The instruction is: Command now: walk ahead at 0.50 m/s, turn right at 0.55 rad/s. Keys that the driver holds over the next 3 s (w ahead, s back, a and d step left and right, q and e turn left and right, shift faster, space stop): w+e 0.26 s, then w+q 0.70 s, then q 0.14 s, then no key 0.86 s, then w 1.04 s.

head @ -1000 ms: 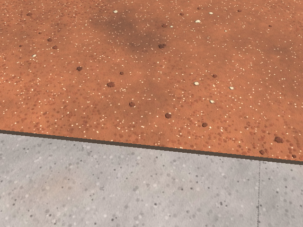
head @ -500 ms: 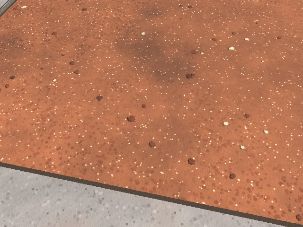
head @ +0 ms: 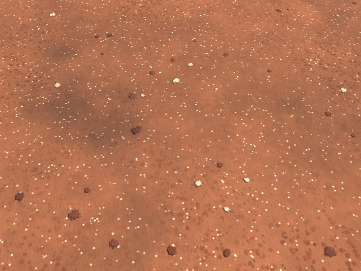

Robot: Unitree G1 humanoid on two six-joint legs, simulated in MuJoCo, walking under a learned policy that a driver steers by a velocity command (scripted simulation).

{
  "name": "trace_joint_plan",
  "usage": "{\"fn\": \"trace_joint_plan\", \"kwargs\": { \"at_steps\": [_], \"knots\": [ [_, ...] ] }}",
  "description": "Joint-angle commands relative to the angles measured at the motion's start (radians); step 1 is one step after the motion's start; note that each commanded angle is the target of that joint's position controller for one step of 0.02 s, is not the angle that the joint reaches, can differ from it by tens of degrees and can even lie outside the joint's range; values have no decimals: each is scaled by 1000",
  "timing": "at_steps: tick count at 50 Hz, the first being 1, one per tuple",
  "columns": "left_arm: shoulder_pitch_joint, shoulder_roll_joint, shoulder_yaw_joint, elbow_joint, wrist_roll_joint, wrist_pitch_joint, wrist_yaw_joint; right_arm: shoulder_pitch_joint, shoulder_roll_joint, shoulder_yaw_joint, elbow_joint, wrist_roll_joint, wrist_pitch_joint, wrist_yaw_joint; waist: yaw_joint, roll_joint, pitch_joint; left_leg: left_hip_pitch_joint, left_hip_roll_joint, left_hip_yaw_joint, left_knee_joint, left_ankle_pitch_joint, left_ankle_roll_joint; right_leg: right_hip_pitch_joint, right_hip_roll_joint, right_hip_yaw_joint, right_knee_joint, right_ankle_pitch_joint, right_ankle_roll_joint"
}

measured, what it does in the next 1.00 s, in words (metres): walks ahead: right foot, then left foot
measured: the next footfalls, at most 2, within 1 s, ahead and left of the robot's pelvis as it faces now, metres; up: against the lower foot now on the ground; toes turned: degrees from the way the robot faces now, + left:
right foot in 0.16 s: +0.23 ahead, -0.11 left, +0.00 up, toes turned -12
left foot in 0.74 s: +0.56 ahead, -0.02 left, +0.00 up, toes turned +1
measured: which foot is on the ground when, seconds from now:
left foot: down 0.00-0.18, up 0.20-0.72, down 0.74-1.00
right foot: up 0.00-0.14, down 0.16-0.76, up 0.78-1.00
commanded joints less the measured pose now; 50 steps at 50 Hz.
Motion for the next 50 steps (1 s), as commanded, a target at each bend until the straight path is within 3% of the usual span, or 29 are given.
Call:
{"fn": "trace_joint_plan", "kwargs": {
  "at_steps": [1,3,5,7,8,9,10,11,12,13,14,16,19,24,29,32,34,35,36,37,38,39,40,41,42,43,45,48,50],
  "knots": [
    [-116,16,-11,-95,3,-11,-13,10,-139,-26,-46,0,-10,-8,-2,109,63,-18,286,-67,-94,396,97,19,11,-57,-119,15,-19],
    [-141,27,-8,-113,8,-12,-14,35,-150,-29,-35,-2,3,-13,-7,112,65,53,301,-40,-49,492,90,31,31,-83,-166,-54,-45],
    [-117,40,-1,-113,11,-11,-9,34,-173,-35,-32,-5,17,-18,12,133,37,102,305,-4,60,766,77,107,84,-121,-197,-155,-81],
    [23,69,17,-79,11,-18,3,28,-205,-43,-34,-4,39,-17,71,145,-51,116,303,16,308,973,71,268,162,-143,-235,-247,-126],
    [175,94,34,-31,17,-29,15,15,-210,-43,-45,0,48,-13,140,106,-138,30,287,36,535,875,47,472,191,-125,-321,-205,-156],
    [310,189,65,-1,28,-35,31,16,-171,-32,-80,-1,48,-10,187,1,-244,-207,256,31,837,494,12,730,10,130,-363,-313,-210],
    [258,297,87,-29,4,-25,38,5,-92,-22,-165,12,36,12,113,-236,-303,-658,15,-68,1195,-290,-56,984,-242,707,-506,-312,-362],
    [281,279,83,-35,-9,-10,45,-129,-167,-31,-192,0,23,16,159,-32,-258,-775,48,-254,1215,-230,-48,949,-241,692,-567,-210,-344],
    [233,235,70,-25,-14,-10,54,-164,-142,-23,-205,15,11,20,127,5,-145,-791,94,-270,1165,-128,-37,842,-222,543,-559,-108,-321],
    [188,180,56,-23,-20,-18,56,-132,-136,-20,-185,15,4,17,74,66,-67,-722,130,-275,1053,-74,-35,701,-174,444,-572,36,-277],
    [147,138,41,-23,-23,-29,60,-109,-128,-19,-171,-1,18,16,33,74,-50,-654,153,-281,982,-64,-38,624,-128,351,-582,118,-242],
    [131,88,19,-20,-25,-58,58,-36,-105,-13,-134,-25,58,24,-3,49,-69,-542,157,-269,915,-45,-45,550,-85,256,-615,213,-213],
    [203,122,21,21,-26,-85,53,-83,-100,-13,-140,-17,81,38,7,18,-30,-585,156,-248,837,42,-44,545,-65,174,-662,281,-177],
    [275,122,11,49,-18,-94,54,-235,-108,-14,-177,5,83,44,63,-2,30,-714,112,-283,679,208,-19,635,-57,73,-702,280,-86],
    [302,98,-9,76,-13,-101,73,-341,-87,2,-211,-3,75,53,87,-7,71,-711,59,-222,489,283,10,725,-77,-21,-712,382,-56],
    [320,110,-15,100,-9,-100,89,-366,-75,11,-232,-7,71,56,81,-15,63,-631,12,-145,380,217,49,794,-96,-76,-631,656,-40],
    [309,147,-10,106,-5,-96,102,-289,-96,4,-217,-8,73,49,39,-58,3,-530,-50,-99,370,112,92,844,-114,-99,-481,982,-25],
    [292,165,-6,102,-1,-88,107,-196,-116,-5,-192,-10,71,45,-4,-75,-43,-447,-75,-96,361,62,117,844,-124,-107,-350,1063,-23],
    [273,180,-1,93,3,-81,107,-68,-148,-20,-154,-13,66,41,-59,-76,-107,-310,-90,-120,321,43,147,799,-128,-110,-171,1016,-25],
    [222,191,1,68,-7,-80,102,78,-188,-40,-116,-28,60,34,-149,-34,-171,-88,-39,-218,231,72,198,635,-99,-134,92,778,-22],
    [261,101,-18,13,-21,-92,83,128,-310,-76,-113,-32,65,21,-109,190,-263,213,248,-633,237,142,338,266,61,-147,493,-4,15],
    [231,116,-13,-18,-13,-102,69,71,-308,-77,-119,5,72,28,-71,184,-317,306,349,-1019,101,182,439,7,186,46,685,-480,19],
    [163,117,-18,-40,-6,-112,61,2,-281,-73,-125,22,76,27,-50,82,-169,179,325,-868,59,108,397,-77,94,123,644,-377,8],
    [146,125,-19,-51,-14,-122,55,-52,-216,-57,-134,18,79,26,-19,24,-75,36,297,-774,18,115,352,-55,56,104,559,-307,12],
    [150,121,-17,-48,-11,-116,55,-89,-175,-44,-137,15,78,24,23,-18,-6,-84,246,-690,-9,183,306,-10,27,95,475,-290,23],
    [162,112,-20,-53,5,-96,55,-107,-157,-36,-138,20,72,19,53,-9,13,-169,198,-622,-26,243,281,48,9,91,414,-285,45],
    [179,91,-27,-59,20,-59,50,-97,-177,-37,-137,21,52,18,70,35,-5,-232,143,-545,-37,342,266,103,0,65,332,-271,78],
    [88,88,-30,-107,17,-44,45,-50,-216,-48,-134,22,42,18,49,68,2,-240,102,-509,-52,398,247,64,-7,34,182,-174,113],
    [12,88,-31,-136,11,-43,47,-16,-215,-49,-132,23,48,17,22,81,16,-206,82,-488,-3,610,209,40,10,20,70,-107,127]
  ]
}}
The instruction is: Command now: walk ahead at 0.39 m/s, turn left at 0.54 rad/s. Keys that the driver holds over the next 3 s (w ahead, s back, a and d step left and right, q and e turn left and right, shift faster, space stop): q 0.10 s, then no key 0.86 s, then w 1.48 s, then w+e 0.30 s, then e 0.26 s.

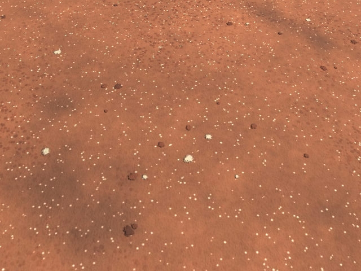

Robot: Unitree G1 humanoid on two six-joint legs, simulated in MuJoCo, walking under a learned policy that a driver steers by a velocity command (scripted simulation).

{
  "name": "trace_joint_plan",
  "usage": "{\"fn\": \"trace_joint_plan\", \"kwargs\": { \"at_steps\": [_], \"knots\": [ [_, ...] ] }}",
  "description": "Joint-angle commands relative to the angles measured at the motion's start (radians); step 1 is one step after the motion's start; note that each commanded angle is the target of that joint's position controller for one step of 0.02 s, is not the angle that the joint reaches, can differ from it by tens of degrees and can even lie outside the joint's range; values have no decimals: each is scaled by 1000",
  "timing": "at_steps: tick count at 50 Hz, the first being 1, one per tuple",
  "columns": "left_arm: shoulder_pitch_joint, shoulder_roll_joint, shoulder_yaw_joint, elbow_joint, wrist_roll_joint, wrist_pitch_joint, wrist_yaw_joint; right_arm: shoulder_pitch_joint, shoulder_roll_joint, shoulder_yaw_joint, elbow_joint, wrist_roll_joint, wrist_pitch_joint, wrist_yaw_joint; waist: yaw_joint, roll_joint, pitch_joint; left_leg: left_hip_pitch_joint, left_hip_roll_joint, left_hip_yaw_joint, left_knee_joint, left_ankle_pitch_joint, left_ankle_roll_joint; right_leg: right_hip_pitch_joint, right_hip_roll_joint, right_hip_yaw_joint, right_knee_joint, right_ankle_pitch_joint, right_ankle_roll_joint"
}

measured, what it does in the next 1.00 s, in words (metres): walks ahead: right foot, then left foot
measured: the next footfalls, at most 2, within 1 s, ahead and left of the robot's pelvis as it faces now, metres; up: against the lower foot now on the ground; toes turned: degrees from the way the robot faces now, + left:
right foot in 0.22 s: +0.29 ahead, -0.11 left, +0.00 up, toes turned +9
left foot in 0.58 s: +0.17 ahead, +0.08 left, +0.00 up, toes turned +7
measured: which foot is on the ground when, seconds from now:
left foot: down 0.00-0.22, up 0.24-0.56, down 0.58-1.00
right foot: up 0.00-0.20, down 0.22-1.00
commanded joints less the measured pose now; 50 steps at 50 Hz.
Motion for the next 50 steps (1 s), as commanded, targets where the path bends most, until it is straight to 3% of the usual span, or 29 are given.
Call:
{"fn": "trace_joint_plan", "kwargs": {
  "at_steps": [1,5,7,9,10,11,12,13,14,15,16,18,20,25,28,29,30,31,32,33,35,40,48,50],
  "knots": [
    [-33,68,12,-71,-7,3,2,40,-155,-35,-55,4,-9,-7,-1,81,-4,-37,211,-158,-50,653,85,34,58,-81,-132,103,26],
    [-114,76,4,-107,-23,-3,9,88,-161,-39,-63,-4,18,-20,-52,118,-59,74,202,-187,55,755,33,57,121,-77,-269,154,6],
    [-100,88,3,-104,-24,-11,13,74,-154,-37,-76,-14,26,-27,-48,127,-68,112,212,-207,106,748,18,106,140,-66,-359,142,-14],
    [18,129,15,-67,-21,-23,22,20,-161,-38,-97,-19,20,-34,6,138,-95,103,219,-240,201,777,-22,263,158,-44,-463,138,-56],
    [104,141,20,-42,-16,-36,29,-11,-166,-38,-103,-9,12,-32,60,118,-116,90,195,-230,304,764,-44,374,152,-48,-564,240,-80],
    [202,177,27,-29,-5,-54,37,-17,-138,-28,-128,6,-1,-26,98,49,-195,-2,148,-208,484,552,-69,575,21,45,-573,517,-119],
    [216,247,37,-47,-4,-49,37,135,-42,-10,-139,23,-3,-30,24,-192,-327,-200,3,-94,784,-323,-96,824,-299,329,-461,1144,-256],
    [218,236,50,-50,-36,-25,29,215,-104,-17,-115,10,14,-42,18,-219,-436,-294,-22,-61,938,-486,-95,833,-372,530,-501,1113,-375],
    [157,152,31,-70,-45,-16,24,160,-139,-23,-81,-16,32,-43,12,-46,-325,-311,23,-105,987,-401,-105,711,-301,442,-543,921,-356],
    [97,89,11,-73,-43,-13,25,78,-132,-21,-93,-24,40,-35,12,-3,-222,-322,47,-95,939,-351,-117,608,-226,321,-577,776,-309],
    [72,64,0,-67,-35,-11,27,39,-110,-15,-100,-20,50,-26,4,-21,-164,-312,73,-94,880,-322,-130,539,-171,239,-615,710,-272],
    [57,80,1,-44,-28,-8,30,53,-82,-4,-88,-21,79,-12,-18,-97,-132,-212,79,-55,786,-265,-152,426,-95,125,-664,626,-237],
    [53,85,0,-29,-21,-8,27,59,-67,5,-77,-15,92,-12,-29,-103,-146,-148,77,-30,664,-265,-159,391,-72,81,-678,562,-232],
    [73,123,14,3,-20,21,23,-32,-61,25,-67,-18,110,-21,8,-150,-117,-73,108,35,368,-227,-139,345,-63,119,-742,26,-231],
    [72,129,19,13,-31,49,26,-16,-54,34,-39,-24,93,-22,-15,-100,-62,54,111,52,131,-87,-96,228,-48,133,-749,-221,-171],
    [90,114,17,20,-31,51,26,-35,-69,37,-46,-33,81,-25,-11,-49,-32,66,160,-25,50,-64,-73,188,-36,132,-738,-255,-123],
    [102,83,11,11,-40,51,22,-57,-116,33,-59,-43,68,-32,12,58,-24,22,287,-196,-37,-161,-36,179,19,80,-666,-231,-77],
    [100,57,8,21,-49,53,19,-109,-108,39,-50,-24,58,-30,48,159,17,-212,353,-272,-114,-286,-5,344,105,-21,-612,-99,-56],
    [100,51,5,41,-42,52,17,-161,-61,54,-50,-22,46,-28,67,151,36,-301,331,-246,-139,-324,-31,472,96,-12,-599,-2,-56],
    [123,48,5,64,-37,48,14,-164,-54,57,-36,-20,37,-29,75,150,27,-299,292,-202,-129,-310,-62,522,86,-2,-615,48,-59],
    [152,80,13,96,-30,36,13,-132,-66,55,-10,-12,27,-35,70,147,9,-244,249,-154,-106,-224,-86,538,58,19,-625,84,-68],
    [151,64,8,161,-37,31,19,-63,-52,54,47,-9,29,-38,38,45,23,-127,232,-117,-55,-99,-68,454,48,36,-663,60,-72],
    [169,49,3,244,-37,34,31,-44,-37,57,110,-7,26,-44,34,21,4,-86,227,-94,-37,-15,-66,482,40,40,-660,106,-79],
    [173,53,6,256,-35,39,30,-16,-50,51,128,-11,29,-44,28,39,-4,-90,210,-96,-48,-224,-49,468,76,15,-624,-74,-89]
  ]
}}
Over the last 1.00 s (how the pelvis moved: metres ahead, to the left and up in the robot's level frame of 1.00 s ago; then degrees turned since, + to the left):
0.55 -0.06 0.00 6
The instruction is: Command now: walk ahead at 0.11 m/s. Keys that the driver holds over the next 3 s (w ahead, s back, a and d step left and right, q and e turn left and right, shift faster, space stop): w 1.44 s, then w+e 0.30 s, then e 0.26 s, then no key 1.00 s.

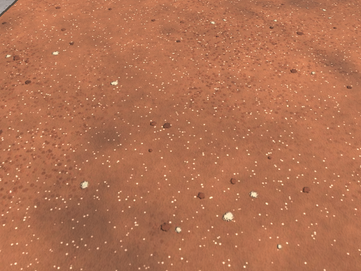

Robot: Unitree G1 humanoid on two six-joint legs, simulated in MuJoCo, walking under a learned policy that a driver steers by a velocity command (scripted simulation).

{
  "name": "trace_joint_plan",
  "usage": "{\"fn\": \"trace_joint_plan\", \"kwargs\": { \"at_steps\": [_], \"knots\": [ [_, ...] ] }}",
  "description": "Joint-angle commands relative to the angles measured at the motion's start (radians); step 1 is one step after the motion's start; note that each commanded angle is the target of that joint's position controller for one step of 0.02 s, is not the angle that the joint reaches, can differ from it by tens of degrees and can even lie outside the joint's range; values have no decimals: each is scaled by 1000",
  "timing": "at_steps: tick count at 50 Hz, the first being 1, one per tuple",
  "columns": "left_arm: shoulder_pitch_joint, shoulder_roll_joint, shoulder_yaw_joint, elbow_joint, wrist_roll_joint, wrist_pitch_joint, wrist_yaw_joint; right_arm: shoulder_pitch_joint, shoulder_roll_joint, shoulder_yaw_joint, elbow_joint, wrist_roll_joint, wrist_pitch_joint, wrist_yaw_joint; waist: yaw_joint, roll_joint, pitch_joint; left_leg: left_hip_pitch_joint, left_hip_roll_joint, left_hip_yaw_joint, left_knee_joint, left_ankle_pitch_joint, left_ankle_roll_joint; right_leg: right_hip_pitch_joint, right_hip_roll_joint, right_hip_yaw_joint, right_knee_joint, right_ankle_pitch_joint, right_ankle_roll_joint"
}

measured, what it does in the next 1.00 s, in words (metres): walks ahead: left foot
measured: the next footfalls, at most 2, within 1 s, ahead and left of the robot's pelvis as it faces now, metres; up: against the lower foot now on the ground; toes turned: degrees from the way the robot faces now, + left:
left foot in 0.72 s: +0.46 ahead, +0.05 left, +0.00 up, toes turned +4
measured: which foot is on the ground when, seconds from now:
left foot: down 0.00-0.24, up 0.26-0.70, down 0.72-1.00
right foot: down 0.00-0.72, up 0.74-1.00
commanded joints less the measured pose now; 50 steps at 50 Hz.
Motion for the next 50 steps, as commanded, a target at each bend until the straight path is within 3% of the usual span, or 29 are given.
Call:
{"fn": "trace_joint_plan", "kwargs": {
  "at_steps": [1,2,4,5,6,9,11,12,13,14,15,16,17,19,22,27,30,33,34,35,36,37,38,39,40,42,45,47,50],
  "knots": [
    [18,103,23,-17,4,-1,2,68,-130,-31,-5,-3,0,-3,-17,34,45,-147,103,-132,-120,-296,78,28,-32,69,16,-304,-37],
    [2,102,26,-24,9,3,-2,77,-139,-36,-6,-5,5,-1,-26,53,88,-161,122,-174,-147,-421,102,-45,-14,58,51,-389,-46],
    [-55,60,19,-51,17,-4,-14,129,-160,-48,8,-3,2,-1,-54,129,162,-117,230,-319,-246,-532,163,-191,24,-12,189,-322,-41],
    [-70,48,17,-64,27,-12,-19,128,-171,-56,12,-4,-3,-2,-54,154,185,-89,291,-372,-274,-502,192,-238,4,-32,255,-251,-43],
    [-82,61,22,-75,29,-23,-22,131,-165,-59,13,-7,-11,-1,-56,142,183,-63,315,-387,-281,-443,208,-270,-20,-23,294,-243,-48],
    [-71,76,34,-93,15,-58,-32,117,-158,-66,20,-10,-35,7,-24,121,165,-23,290,-302,-213,-220,196,-212,-31,-38,211,-252,-62],
    [88,63,44,-38,3,-71,-30,67,-148,-67,8,-2,-43,9,55,90,121,-172,214,-190,-97,-83,147,99,20,-67,57,-165,-64],
    [218,103,61,1,7,-79,-19,39,-118,-58,-10,-4,-52,14,108,-8,75,-302,148,-102,79,0,110,308,-46,54,-17,-205,-81],
    [350,216,91,26,11,-81,-9,16,-38,-37,-56,3,-63,26,142,-279,16,-509,-1,66,414,-117,51,467,-281,457,-194,-443,-164],
    [388,210,90,57,6,-68,-13,-11,-112,-56,-74,-23,-62,28,122,-255,31,-608,-12,51,618,-271,58,433,-393,654,-245,-457,-221],
    [269,153,73,19,12,-64,-15,-30,-116,-60,-70,-31,-59,34,58,-95,92,-629,60,0,711,-197,75,346,-369,561,-227,-457,-212],
    [184,125,66,-12,14,-69,-18,-27,-82,-53,-60,-24,-64,45,28,-41,112,-609,93,-9,719,-102,78,273,-329,472,-240,-398,-195],
    [138,112,60,-28,12,-75,-17,-22,-68,-52,-55,-20,-67,53,1,-30,113,-580,117,-4,696,-35,72,234,-291,390,-262,-321,-174],
    [142,82,46,-17,7,-89,-12,-16,-69,-55,-50,-30,-57,62,-15,-54,92,-552,127,28,668,33,48,229,-234,265,-270,-115,-154],
    [218,79,38,20,2,-100,-7,-85,-64,-55,-77,-29,-41,64,-10,-64,85,-607,122,74,628,78,17,268,-215,166,-251,162,-163],
    [242,77,27,34,5,-101,-4,-302,-35,-37,-167,-16,-36,65,22,-88,125,-552,89,136,343,193,0,214,-177,71,-261,328,-166],
    [249,94,31,45,5,-104,0,-344,-46,-37,-194,-11,-36,62,21,-94,132,-466,67,152,225,224,33,236,-204,60,-258,408,-164],
    [204,117,38,44,8,-104,6,-237,-84,-56,-175,-13,-46,47,-46,-89,70,-317,20,153,181,161,89,310,-225,29,-104,731,-139],
    [191,126,41,43,11,-99,7,-117,-104,-69,-137,-13,-53,39,-95,-85,5,-201,-7,156,158,136,108,323,-215,15,42,818,-126],
    [179,128,42,39,10,-93,6,49,-125,-84,-80,-19,-61,30,-161,-59,-78,-6,-9,150,100,154,129,259,-182,-11,246,756,-109],
    [198,93,32,17,4,-91,1,205,-199,-107,-50,-44,-67,20,-200,28,-186,227,192,-74,76,-4,174,67,-133,-41,543,421,-97],
    [332,-26,15,8,-26,-87,-14,225,-276,-123,-53,-54,-63,25,-117,245,-296,449,478,-617,-61,-115,331,-283,67,-45,932,-395,-60],
    [235,83,42,4,-1,-83,-13,133,-229,-119,-63,-10,-51,34,-115,86,-227,349,427,-674,-160,-266,309,-377,25,81,993,-357,-85],
    [127,96,49,-35,2,-87,-17,15,-169,-101,-84,-1,-54,35,-76,59,-68,189,397,-495,-181,-261,270,-410,-31,71,957,-246,-91],
    [84,82,47,-45,4,-92,-19,-34,-114,-87,-88,-4,-64,39,-52,14,-7,63,353,-386,-216,-127,241,-368,-65,69,895,-179,-91],
    [110,44,45,-34,26,-70,-27,-29,-56,-67,-60,-5,-80,33,8,33,21,-74,276,-222,-242,62,188,-256,-102,66,802,-149,-73],
    [86,22,44,-45,30,-42,-37,51,-76,-66,-27,-4,-100,28,24,38,31,-98,247,-129,-264,191,188,-264,-112,36,731,-124,-46],
    [-7,35,46,-79,31,-32,-41,88,-98,-68,-19,-4,-101,28,13,39,62,-83,238,-101,-297,181,187,-345,-129,17,665,-55,-27],
    [-145,45,46,-128,22,-32,-44,150,-90,-61,-9,-2,-97,27,-21,36,90,-25,221,-67,-310,257,172,-432,-135,-7,527,47,-5]
  ]
}}
Over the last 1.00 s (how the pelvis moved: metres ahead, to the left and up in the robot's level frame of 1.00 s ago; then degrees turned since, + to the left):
0.18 -0.02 0.00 9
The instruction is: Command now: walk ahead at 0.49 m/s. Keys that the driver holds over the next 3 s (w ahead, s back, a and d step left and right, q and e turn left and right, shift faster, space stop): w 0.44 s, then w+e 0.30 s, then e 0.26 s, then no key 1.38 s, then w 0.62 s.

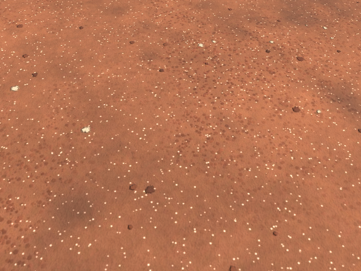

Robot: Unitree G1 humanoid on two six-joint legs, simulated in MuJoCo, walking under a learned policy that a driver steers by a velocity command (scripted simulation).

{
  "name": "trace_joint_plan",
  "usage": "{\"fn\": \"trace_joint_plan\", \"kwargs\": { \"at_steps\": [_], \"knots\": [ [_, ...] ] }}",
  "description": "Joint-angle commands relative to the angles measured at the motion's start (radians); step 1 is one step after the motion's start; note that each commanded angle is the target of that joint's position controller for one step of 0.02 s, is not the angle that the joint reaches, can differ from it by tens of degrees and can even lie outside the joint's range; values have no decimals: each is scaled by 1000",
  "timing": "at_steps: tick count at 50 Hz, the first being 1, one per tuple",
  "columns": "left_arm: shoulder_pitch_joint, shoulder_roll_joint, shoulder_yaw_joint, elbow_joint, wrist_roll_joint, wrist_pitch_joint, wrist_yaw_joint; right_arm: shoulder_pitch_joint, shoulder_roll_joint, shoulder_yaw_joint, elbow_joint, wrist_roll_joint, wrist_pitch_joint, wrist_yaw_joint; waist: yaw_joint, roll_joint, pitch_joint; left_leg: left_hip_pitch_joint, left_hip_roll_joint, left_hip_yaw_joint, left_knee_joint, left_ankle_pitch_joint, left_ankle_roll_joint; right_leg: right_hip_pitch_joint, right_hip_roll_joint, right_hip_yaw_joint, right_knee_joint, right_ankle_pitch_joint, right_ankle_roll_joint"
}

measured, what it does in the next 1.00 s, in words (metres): walks ahead, turning right: right foot, then left foot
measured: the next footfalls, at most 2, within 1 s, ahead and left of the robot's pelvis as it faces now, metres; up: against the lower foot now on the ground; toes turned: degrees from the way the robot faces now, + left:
right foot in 0.28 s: +0.34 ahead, -0.11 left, +0.00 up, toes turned -4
left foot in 0.82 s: +0.64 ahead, +0.06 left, +0.00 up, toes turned -7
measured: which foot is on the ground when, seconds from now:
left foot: down 0.00-0.30, up 0.32-0.80, down 0.82-1.00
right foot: up 0.00-0.26, down 0.28-0.82, up 0.84-1.00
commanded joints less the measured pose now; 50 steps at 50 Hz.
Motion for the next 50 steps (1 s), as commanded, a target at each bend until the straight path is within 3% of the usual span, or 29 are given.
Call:
{"fn": "trace_joint_plan", "kwargs": {
  "at_steps": [1,5,9,11,13,14,15,16,17,18,19,20,22,25,29,35,37,39,40,41,42,43,44,45,47,50],
  "knots": [
    [-64,36,2,-63,-7,-1,-5,36,-103,-10,-39,3,-14,-3,8,68,70,-34,267,-189,-162,204,79,-66,-3,-33,-122,106,23],
    [-184,20,-9,-103,-15,-7,-5,113,-100,-5,-17,0,-14,-9,-31,87,71,59,263,-148,-133,348,62,-46,36,-75,-290,170,17],
    [-255,31,-9,-140,-15,-18,-2,153,-107,-6,6,-14,-7,-20,-44,96,80,199,304,-144,-68,498,79,-54,65,-89,-382,104,-20],
    [-211,44,-3,-138,-16,-28,3,122,-121,-9,5,-18,-6,-26,-6,106,60,224,316,-124,12,699,67,40,100,-103,-427,26,-54],
    [-5,78,18,-74,-14,-40,18,92,-141,-15,4,-18,-3,-25,82,111,-46,212,297,-98,244,906,41,287,165,-126,-488,-12,-97],
    [173,111,35,-20,1,-50,28,70,-136,-12,-6,-8,-3,-23,157,90,-137,81,264,-72,450,773,22,537,120,-79,-527,38,-131],
    [334,213,62,4,28,-54,40,93,-74,5,-46,19,-5,-14,184,-45,-279,-198,180,-22,788,358,-10,834,-148,248,-541,-63,-208],
    [323,240,74,9,7,-37,28,172,-60,-5,-39,37,-5,-5,133,-200,-372,-462,2,-69,1091,-341,-32,968,-326,692,-683,-63,-331],
    [199,194,63,-10,-20,-30,21,78,-126,-22,-53,11,1,-10,95,-40,-226,-555,84,-163,1127,-266,-15,845,-270,576,-705,-129,-292],
    [113,126,45,-24,-25,-35,17,-6,-110,-20,-79,3,-4,-6,76,1,-100,-567,122,-161,1082,-184,-15,694,-235,438,-739,-102,-263],
    [77,76,30,-21,-20,-42,16,-31,-87,-19,-82,2,-4,-3,42,31,-26,-529,157,-154,1011,-136,-16,574,-185,338,-779,-27,-221],
    [82,44,19,-3,-21,-50,21,-38,-77,-21,-87,-15,8,1,15,14,1,-484,178,-156,954,-116,-25,500,-143,263,-796,39,-189],
    [127,35,12,26,-20,-66,27,-6,-42,-17,-77,-28,33,14,-12,-8,-2,-426,183,-137,904,-97,-45,448,-104,184,-815,131,-170],
    [191,81,18,49,-28,-74,28,-116,-49,-18,-127,-35,47,22,-13,-11,27,-504,204,-97,802,-31,-83,445,-76,152,-844,199,-189],
    [251,87,16,51,-29,-66,27,-310,-57,-11,-202,-21,47,25,30,-17,61,-550,196,-69,559,102,-131,466,-39,137,-853,241,-183],
    [337,112,25,55,-19,-55,34,-483,-75,-3,-280,-5,36,19,88,-46,42,-533,151,-72,372,140,-128,604,-56,183,-761,353,-176],
    [316,130,34,43,-14,-50,41,-471,-98,-8,-295,-1,25,17,67,-55,34,-477,142,-89,322,86,-111,625,-72,212,-713,388,-160],
    [268,147,44,27,-16,-45,43,-318,-127,-21,-258,-6,5,2,1,-47,-16,-270,94,-77,232,56,-84,597,-27,191,-538,590,-111],
    [252,136,44,17,-30,-47,39,-173,-157,-33,-219,-21,-14,-9,-59,-1,-100,-65,121,-88,170,171,-59,529,38,147,-344,568,-80],
    [251,81,31,-34,-49,-50,41,-16,-245,-53,-212,-49,-27,-24,-95,107,-263,206,372,-296,209,373,-16,347,111,97,-55,218,-50],
    [406,3,20,-45,-84,-33,57,-43,-322,-69,-233,-42,-11,-15,-27,323,-414,385,636,-605,192,667,119,108,245,9,221,-487,-24],
    [389,101,44,-17,-47,-15,65,-91,-231,-55,-251,-17,10,-12,-5,163,-372,283,576,-588,183,654,119,79,171,63,298,-435,-32],
    [312,98,51,-27,-33,-7,58,-159,-147,-29,-260,-12,12,-14,10,103,-232,153,522,-426,172,656,96,60,142,62,293,-366,-22],
    [268,76,51,-38,-25,-1,50,-195,-107,-16,-260,-15,13,-17,24,97,-148,53,470,-312,137,664,66,58,111,51,255,-320,-9],
    [248,63,55,-49,-6,29,29,-204,-96,-9,-253,-10,12,-30,49,165,-91,-63,408,-191,87,643,44,92,90,37,216,-263,18],
    [230,57,57,-77,-8,60,18,-188,-128,-16,-252,-8,1,-30,72,151,-113,-103,415,-114,65,683,74,105,105,17,206,-207,34]
  ]
}}
Over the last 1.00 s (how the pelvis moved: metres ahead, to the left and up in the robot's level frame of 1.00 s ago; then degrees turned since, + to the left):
0.44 0.00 0.00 0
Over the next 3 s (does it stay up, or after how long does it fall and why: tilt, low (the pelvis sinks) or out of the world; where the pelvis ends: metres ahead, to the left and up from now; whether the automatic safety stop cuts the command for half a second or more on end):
stays up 0.74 -0.12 -0.01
